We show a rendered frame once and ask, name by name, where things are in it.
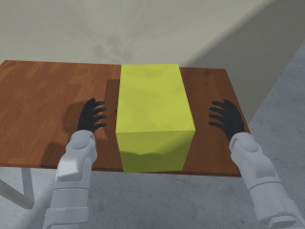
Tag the table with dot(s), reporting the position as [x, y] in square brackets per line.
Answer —
[41, 103]

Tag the right robot hand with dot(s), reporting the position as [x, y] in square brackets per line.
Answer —
[231, 119]

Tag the carton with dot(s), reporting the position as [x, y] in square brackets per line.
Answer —
[154, 124]

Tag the left robot forearm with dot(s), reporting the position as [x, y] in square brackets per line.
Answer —
[72, 183]

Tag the right robot forearm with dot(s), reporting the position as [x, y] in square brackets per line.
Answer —
[272, 205]

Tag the left robot hand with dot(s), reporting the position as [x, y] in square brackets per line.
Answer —
[87, 120]

